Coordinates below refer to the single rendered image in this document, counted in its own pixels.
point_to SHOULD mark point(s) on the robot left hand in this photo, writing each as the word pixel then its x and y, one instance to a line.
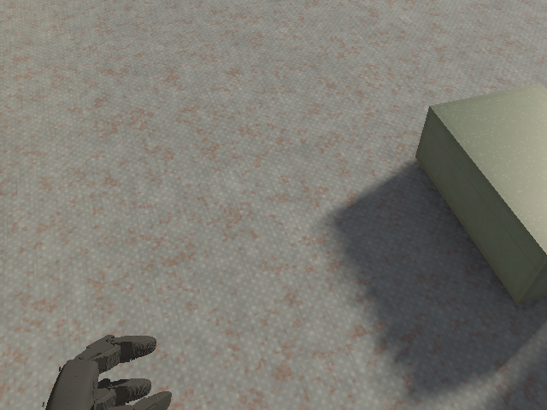
pixel 77 386

